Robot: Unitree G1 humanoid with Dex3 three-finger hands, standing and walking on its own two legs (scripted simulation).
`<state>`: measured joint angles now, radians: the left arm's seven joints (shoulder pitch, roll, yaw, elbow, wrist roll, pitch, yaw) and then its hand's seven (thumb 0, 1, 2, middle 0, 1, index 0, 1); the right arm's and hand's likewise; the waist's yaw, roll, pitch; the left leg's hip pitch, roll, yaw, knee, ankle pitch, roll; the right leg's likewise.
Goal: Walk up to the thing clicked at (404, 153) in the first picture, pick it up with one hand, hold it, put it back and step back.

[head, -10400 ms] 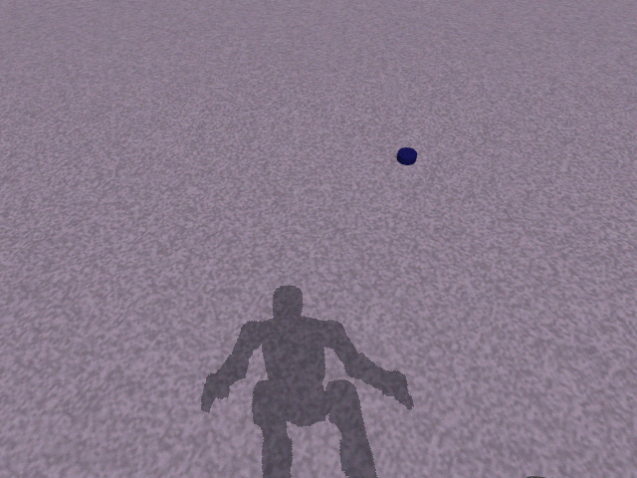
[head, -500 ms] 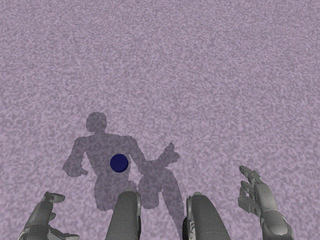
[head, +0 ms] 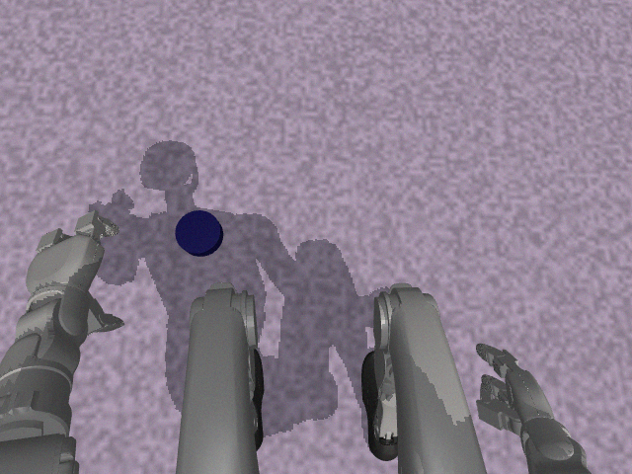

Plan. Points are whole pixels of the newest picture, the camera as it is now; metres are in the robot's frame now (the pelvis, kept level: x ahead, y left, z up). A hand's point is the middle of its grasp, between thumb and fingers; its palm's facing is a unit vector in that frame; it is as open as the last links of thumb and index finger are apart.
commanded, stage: rise first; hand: left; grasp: from above
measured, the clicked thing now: (199, 233) +0.47 +0.26 -0.42
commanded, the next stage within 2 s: none
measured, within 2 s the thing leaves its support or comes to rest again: neither
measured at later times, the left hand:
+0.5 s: hand (128, 254) +0.38 +0.32 -0.23, palm faces -0.44 -0.09 -0.89, open 14.2 cm
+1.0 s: hand (144, 244) +0.41 +0.32 -0.27, palm faces -0.44 -0.06 -0.90, open 14.0 cm
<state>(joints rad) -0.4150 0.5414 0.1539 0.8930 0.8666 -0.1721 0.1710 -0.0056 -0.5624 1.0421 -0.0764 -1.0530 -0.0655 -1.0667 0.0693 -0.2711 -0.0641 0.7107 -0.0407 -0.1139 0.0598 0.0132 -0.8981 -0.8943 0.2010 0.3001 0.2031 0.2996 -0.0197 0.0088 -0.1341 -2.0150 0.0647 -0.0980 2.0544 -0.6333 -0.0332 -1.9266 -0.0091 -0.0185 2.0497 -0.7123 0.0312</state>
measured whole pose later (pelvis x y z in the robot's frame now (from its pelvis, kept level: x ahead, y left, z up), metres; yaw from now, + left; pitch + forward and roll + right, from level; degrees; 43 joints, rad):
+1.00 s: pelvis +0.00 +0.00 -0.11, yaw -4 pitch +32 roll -7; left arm -0.78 0.73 0.17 1.37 1.27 -0.28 0.44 0.00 -0.52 0.99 -0.08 -1.04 -0.09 -1.02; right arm 0.07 -0.25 0.00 0.80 -0.18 -0.04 0.12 0.01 -0.91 -0.90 0.20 0.30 0.20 0.30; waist -0.15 -0.04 -0.06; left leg -2.33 0.05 -0.18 2.40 -0.64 -0.04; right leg -2.21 0.03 -0.04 2.37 -0.72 0.05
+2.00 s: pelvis +0.00 +0.00 -0.12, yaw -6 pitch +31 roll -8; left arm -0.83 0.78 0.19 1.46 1.28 -0.26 0.48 0.00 -0.54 1.02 -0.09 -1.03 -0.09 -1.03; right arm 0.08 -0.26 0.06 0.80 -0.21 -0.06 0.15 0.01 -0.91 -0.89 0.20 0.30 0.20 0.30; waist -0.20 -0.05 -0.01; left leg -2.35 0.04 -0.21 2.46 -0.66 -0.05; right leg -2.23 0.04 -0.06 2.40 -0.72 0.05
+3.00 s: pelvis +0.00 +0.00 -0.13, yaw -6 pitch +30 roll -8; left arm -0.84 0.79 0.19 1.48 1.27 -0.28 0.47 0.00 -0.51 0.99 -0.11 -1.02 -0.11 -1.02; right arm 0.08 -0.27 0.08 0.80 -0.22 -0.08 0.16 0.01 -0.91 -0.89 0.20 0.30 0.20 0.30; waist -0.21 -0.05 -0.01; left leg -2.36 0.04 -0.22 2.46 -0.64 -0.05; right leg -2.24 0.04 -0.07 2.41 -0.70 0.05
